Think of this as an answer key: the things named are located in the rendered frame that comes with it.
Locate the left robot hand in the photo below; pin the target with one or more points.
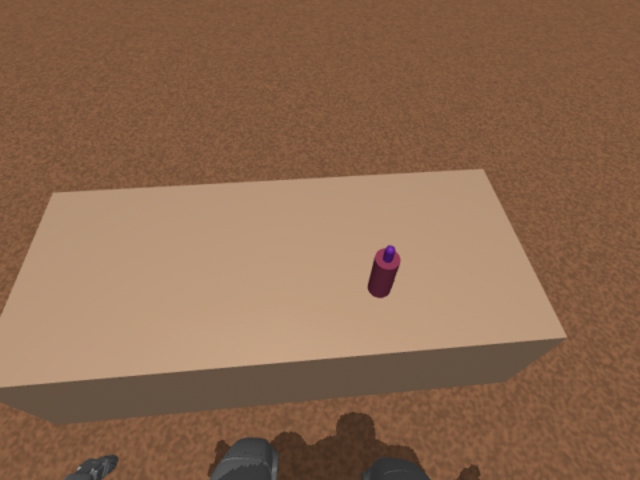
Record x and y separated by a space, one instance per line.
94 469

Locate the bottle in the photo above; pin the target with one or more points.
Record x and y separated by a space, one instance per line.
384 269

